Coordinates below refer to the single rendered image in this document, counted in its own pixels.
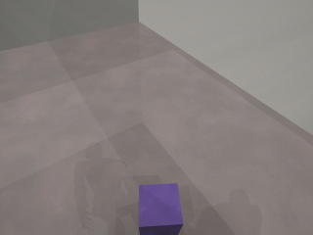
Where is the carton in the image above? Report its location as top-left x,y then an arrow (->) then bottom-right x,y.
139,183 -> 184,235

